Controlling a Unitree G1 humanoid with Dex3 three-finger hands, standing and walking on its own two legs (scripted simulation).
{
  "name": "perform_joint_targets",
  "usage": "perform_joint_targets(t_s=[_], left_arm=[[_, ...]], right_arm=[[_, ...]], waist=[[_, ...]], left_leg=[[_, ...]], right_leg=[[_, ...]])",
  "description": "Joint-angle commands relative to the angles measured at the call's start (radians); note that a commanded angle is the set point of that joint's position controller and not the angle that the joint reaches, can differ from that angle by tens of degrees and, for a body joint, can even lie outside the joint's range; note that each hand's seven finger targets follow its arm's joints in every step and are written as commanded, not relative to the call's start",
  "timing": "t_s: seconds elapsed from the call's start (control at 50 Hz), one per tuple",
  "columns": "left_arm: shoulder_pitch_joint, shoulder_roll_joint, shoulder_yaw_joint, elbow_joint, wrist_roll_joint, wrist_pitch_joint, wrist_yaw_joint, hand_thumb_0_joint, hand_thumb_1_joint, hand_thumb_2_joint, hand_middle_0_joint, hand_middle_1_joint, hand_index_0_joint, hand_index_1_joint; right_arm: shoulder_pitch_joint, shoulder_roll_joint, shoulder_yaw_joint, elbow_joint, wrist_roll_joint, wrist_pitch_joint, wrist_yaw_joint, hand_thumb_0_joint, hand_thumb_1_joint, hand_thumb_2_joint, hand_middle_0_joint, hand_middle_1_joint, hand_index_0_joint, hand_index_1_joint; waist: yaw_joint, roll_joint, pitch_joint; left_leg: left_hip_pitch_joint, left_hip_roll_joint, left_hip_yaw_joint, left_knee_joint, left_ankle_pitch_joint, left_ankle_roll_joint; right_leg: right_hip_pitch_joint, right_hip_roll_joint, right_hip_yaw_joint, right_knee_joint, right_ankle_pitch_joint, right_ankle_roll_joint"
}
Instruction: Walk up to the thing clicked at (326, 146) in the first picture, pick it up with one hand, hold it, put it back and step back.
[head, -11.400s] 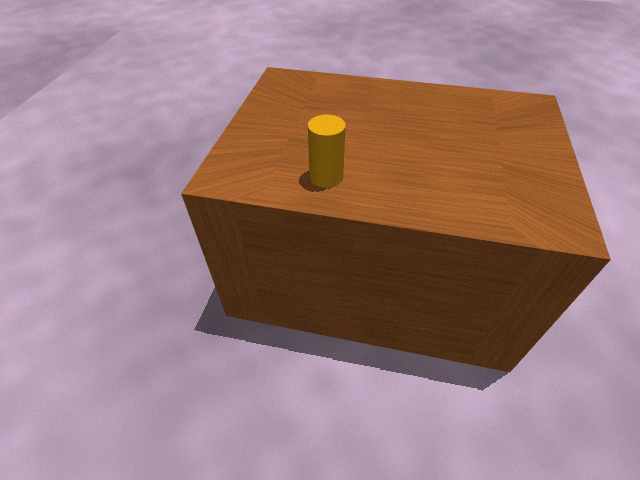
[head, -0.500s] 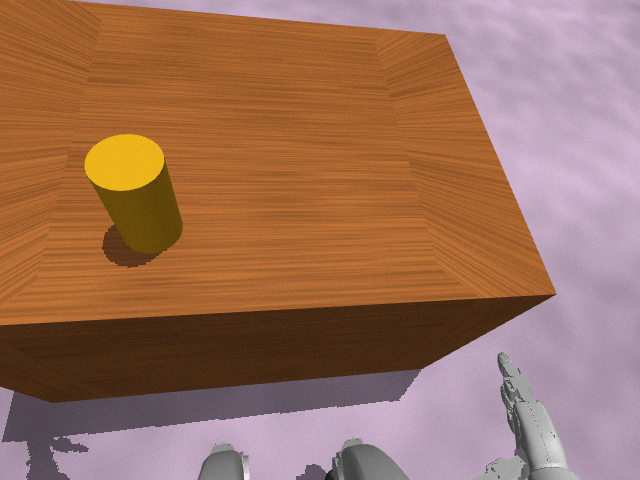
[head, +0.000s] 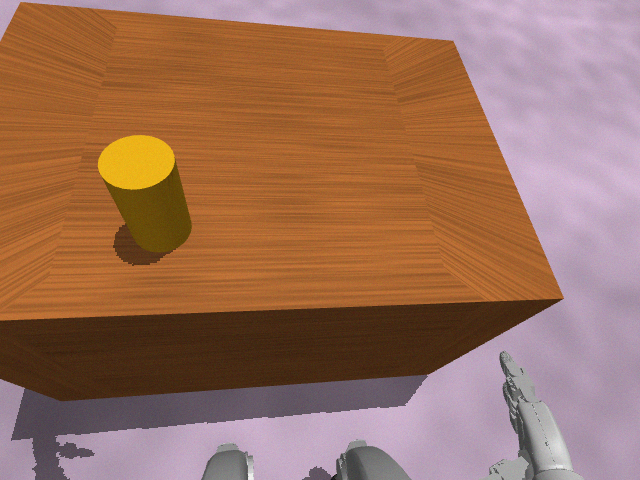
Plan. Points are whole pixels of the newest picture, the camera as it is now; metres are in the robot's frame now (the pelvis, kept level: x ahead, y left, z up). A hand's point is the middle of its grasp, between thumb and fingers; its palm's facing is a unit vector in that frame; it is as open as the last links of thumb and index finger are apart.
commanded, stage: go down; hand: left
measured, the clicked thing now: (151, 198) +0.51 +0.20 -0.02
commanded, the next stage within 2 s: none
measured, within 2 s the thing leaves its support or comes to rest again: neither
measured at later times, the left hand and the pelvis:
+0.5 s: hand out of the picture +0.43 +0.40 +0.09, palm faces +0.26 -0.96 +0.01, open 17.6 cm; pelvis -0.01 +0.00 +0.00, yaw -1 degrees
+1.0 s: hand out of the picture +0.42 +0.40 +0.09, palm faces +0.26 -0.97 +0.00, open 17.6 cm; pelvis +0.00 +0.00 +0.00, yaw +0 degrees
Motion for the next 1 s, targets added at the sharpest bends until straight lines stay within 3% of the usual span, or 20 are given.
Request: perform_joint_targets(t_s=[0.0,0.08,0.16,0.24,0.3,0.38,0.42,0.44,0.52,0.54,0.56,0.58,0.62,0.66,0.72,0.84,0.9,0.92,0.94,0.98], left_arm=[[-0.344,0.414,0.052,-0.231,-0.028,-0.087,-0.011,0.000,-0.590,0.067,-0.054,-0.066,-0.056,-0.070],[-0.382,0.435,0.042,-0.275,-0.009,-0.089,-0.003,0.000,-0.568,0.065,-0.061,-0.062,-0.059,-0.068],[-0.418,0.469,0.047,-0.293,0.006,-0.081,0.014,0.000,-0.543,0.069,-0.063,-0.061,-0.058,-0.069],[-0.354,0.387,-0.005,-0.171,0.007,-0.053,0.006,0.000,-0.553,0.060,-0.063,-0.058,-0.061,-0.065],[-0.301,0.404,0.011,-0.092,0.005,-0.039,0.008,0.000,-0.590,0.063,-0.060,-0.067,-0.060,-0.072],[-0.310,0.437,0.043,-0.120,-0.009,-0.058,-0.003,0.000,-0.601,0.063,-0.057,-0.065,-0.059,-0.069],[-0.341,0.464,0.064,-0.170,-0.014,-0.079,-0.005,0.000,-0.602,0.076,-0.053,-0.076,-0.054,-0.081],[-0.345,0.423,0.038,-0.159,-0.014,-0.082,-0.010,0.000,-0.598,0.079,-0.052,-0.076,-0.055,-0.080],[-0.412,0.484,0.072,-0.273,-0.003,-0.091,0.007,0.000,-0.568,0.084,-0.055,-0.071,-0.055,-0.078],[-0.380,0.407,0.021,-0.217,-0.005,-0.081,0.001,0.000,-0.553,0.081,-0.055,-0.067,-0.054,-0.074],[-0.407,0.407,0.016,-0.267,-0.004,-0.082,0.002,0.000,-0.553,0.089,-0.055,-0.066,-0.051,-0.075],[-0.409,0.446,0.036,-0.281,0.005,-0.079,0.011,0.000,-0.551,0.081,-0.059,-0.066,-0.055,-0.075],[-0.383,0.423,0.013,-0.242,0.018,-0.063,0.020,0.000,-0.552,0.077,-0.063,-0.066,-0.059,-0.074],[-0.376,0.450,0.028,-0.264,0.024,-0.056,0.031,0.000,-0.560,0.073,-0.064,-0.073,-0.062,-0.079],[-0.277,0.420,0.043,-0.177,0.017,-0.038,0.036,0.000,-0.553,0.079,-0.055,-0.075,-0.056,-0.078],[-0.311,0.391,0.024,-0.152,-0.011,-0.061,0.001,0.000,-0.609,0.068,-0.056,-0.082,-0.062,-0.082],[-0.337,0.410,0.024,-0.167,-0.009,-0.086,-0.009,0.000,-0.611,0.075,-0.052,-0.080,-0.057,-0.083],[-0.340,0.414,0.034,-0.169,-0.011,-0.089,-0.009,0.000,-0.611,0.078,-0.052,-0.080,-0.055,-0.084],[-0.336,0.380,0.010,-0.165,-0.013,-0.091,-0.017,0.000,-0.611,0.077,-0.053,-0.079,-0.057,-0.083],[-0.360,0.419,0.034,-0.215,-0.021,-0.095,-0.021,0.000,-0.586,0.082,-0.050,-0.075,-0.053,-0.079]], right_arm=[[0.041,-0.211,-0.126,-0.167,0.004,-0.061,-0.023,0.000,0.519,-0.057,0.049,0.049,0.049,0.049],[0.033,-0.210,-0.123,-0.178,-0.001,-0.057,-0.025,0.000,0.510,-0.059,0.049,0.049,0.049,0.049],[0.028,-0.199,-0.115,-0.153,0.000,-0.050,-0.027,0.000,0.507,-0.061,0.049,0.050,0.049,0.050],[0.007,-0.168,-0.084,-0.137,0.004,-0.047,-0.021,0.000,0.511,-0.059,0.049,0.049,0.049,0.049],[0.010,-0.153,-0.059,-0.148,0.009,-0.045,-0.017,0.000,0.513,-0.058,0.049,0.049,0.049,0.049],[0.013,-0.177,-0.080,-0.193,0.006,-0.050,-0.015,0.000,0.523,-0.055,0.049,0.050,0.049,0.050],[0.030,-0.215,-0.124,-0.199,0.003,-0.054,-0.020,0.000,0.522,-0.056,0.049,0.050,0.049,0.050],[0.027,-0.213,-0.117,-0.212,0.000,-0.056,-0.021,0.000,0.522,-0.056,0.049,0.050,0.049,0.050],[0.022,-0.211,-0.119,-0.222,-0.002,-0.058,-0.025,0.000,0.519,-0.058,0.049,0.050,0.049,0.050],[0.058,-0.217,-0.134,-0.196,-0.002,-0.054,-0.026,0.000,0.514,-0.059,0.049,0.050,0.049,0.050],[0.057,-0.194,-0.104,-0.171,-0.006,-0.051,-0.022,0.000,0.516,-0.059,0.049,0.050,0.049,0.050],[0.045,-0.205,-0.119,-0.180,-0.005,-0.048,-0.024,0.000,0.512,-0.060,0.049,0.050,0.049,0.050],[0.052,-0.189,-0.103,-0.152,-0.004,-0.043,-0.021,0.000,0.511,-0.060,0.049,0.050,0.049,0.050],[0.053,-0.190,-0.107,-0.128,-0.005,-0.034,-0.018,0.000,0.504,-0.061,0.049,0.050,0.049,0.050],[0.044,-0.142,-0.059,-0.133,0.004,-0.030,-0.007,0.000,0.513,-0.059,0.049,0.049,0.049,0.049],[0.009,-0.182,-0.092,-0.170,0.007,-0.043,-0.013,0.000,0.519,-0.056,0.049,0.050,0.049,0.050],[0.002,-0.210,-0.122,-0.183,0.002,-0.053,-0.019,0.000,0.516,-0.057,0.049,0.050,0.049,0.050],[0.012,-0.204,-0.109,-0.210,0.003,-0.055,-0.019,0.000,0.519,-0.057,0.049,0.050,0.049,0.050],[0.018,-0.213,-0.119,-0.231,0.001,-0.058,-0.022,0.000,0.522,-0.056,0.049,0.050,0.049,0.050],[0.065,-0.212,-0.115,-0.193,-0.003,-0.051,-0.023,0.000,0.524,-0.056,0.049,0.050,0.049,0.050]], waist=[[0.012,0.254,-0.429],[0.013,0.299,-0.485],[0.019,0.336,-0.441],[0.023,0.307,-0.345],[0.024,0.254,-0.321],[0.022,0.225,-0.376],[0.009,0.237,-0.429],[0.004,0.244,-0.441],[0.011,0.318,-0.540],[-0.006,0.307,-0.510],[0.010,0.342,-0.496],[0.014,0.347,-0.502],[0.017,0.355,-0.453],[0.035,0.377,-0.433],[0.051,0.304,-0.348],[0.011,0.217,-0.338],[0.000,0.231,-0.393],[-0.002,0.222,-0.418],[-0.009,0.227,-0.451],[-0.001,0.280,-0.496]], left_leg=[[0.433,-0.017,0.000,-0.115,0.425,0.000],[0.503,-0.015,-0.005,-0.116,0.459,-0.008],[0.482,-0.018,-0.003,-0.126,0.429,-0.010],[0.425,-0.007,-0.016,-0.151,0.379,-0.016],[0.381,-0.007,-0.013,-0.147,0.376,-0.009],[0.371,-0.009,-0.005,-0.121,0.399,-0.001],[0.415,-0.006,-0.011,-0.110,0.446,-0.004],[0.431,-0.007,-0.010,-0.105,0.457,-0.006],[0.519,-0.007,-0.010,-0.095,0.521,-0.011],[0.527,-0.004,-0.015,-0.104,0.532,-0.018],[0.525,-0.004,-0.013,-0.107,0.536,-0.020],[0.532,-0.007,-0.012,-0.111,0.529,-0.020],[0.535,-0.003,-0.015,-0.124,0.527,-0.025],[0.522,-0.002,-0.017,-0.136,0.511,-0.029],[0.432,-0.009,-0.010,-0.147,0.440,-0.018],[0.363,-0.013,-0.002,-0.128,0.387,0.003],[0.404,-0.008,-0.009,-0.113,0.425,-0.002],[0.420,-0.010,-0.008,-0.107,0.431,0.000],[0.442,-0.012,-0.006,-0.101,0.448,-0.002],[0.480,-0.013,-0.006,-0.094,0.487,-0.008]], right_leg=[[0.075,0.020,-0.020,-0.090,0.306,-0.058],[0.064,0.016,-0.018,-0.094,0.310,-0.061],[0.059,0.014,-0.016,-0.102,0.283,-0.064],[0.017,0.025,-0.035,-0.103,0.228,-0.069],[0.031,0.030,-0.036,-0.101,0.235,-0.068],[0.061,0.029,-0.030,-0.092,0.270,-0.063],[0.056,0.028,-0.028,-0.083,0.296,-0.063],[0.045,0.029,-0.028,-0.080,0.302,-0.062],[0.063,0.021,-0.019,-0.077,0.333,-0.062],[0.046,0.024,-0.025,-0.080,0.335,-0.063],[0.034,0.022,-0.023,-0.082,0.328,-0.064],[0.043,0.021,-0.024,-0.086,0.323,-0.064],[0.010,0.023,-0.031,-0.093,0.300,-0.066],[0.013,0.024,-0.035,-0.092,0.281,-0.069],[0.043,0.027,-0.036,-0.102,0.257,-0.069],[0.055,0.027,-0.022,-0.098,0.271,-0.063],[0.034,0.026,-0.024,-0.085,0.288,-0.063],[0.041,0.026,-0.023,-0.083,0.294,-0.061],[0.052,0.025,-0.021,-0.083,0.316,-0.059],[0.055,0.021,-0.021,-0.080,0.336,-0.059]])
